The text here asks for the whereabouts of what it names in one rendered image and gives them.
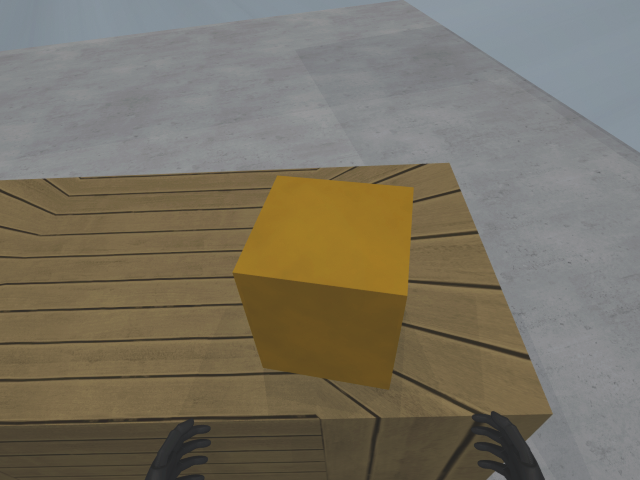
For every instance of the right robot hand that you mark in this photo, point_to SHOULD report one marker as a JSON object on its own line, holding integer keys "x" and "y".
{"x": 520, "y": 463}

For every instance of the pedestal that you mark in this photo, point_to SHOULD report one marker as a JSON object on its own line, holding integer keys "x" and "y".
{"x": 120, "y": 318}

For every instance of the left robot hand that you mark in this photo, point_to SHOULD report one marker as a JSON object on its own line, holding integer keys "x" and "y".
{"x": 167, "y": 464}

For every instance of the carton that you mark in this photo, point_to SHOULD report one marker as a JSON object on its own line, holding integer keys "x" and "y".
{"x": 323, "y": 278}

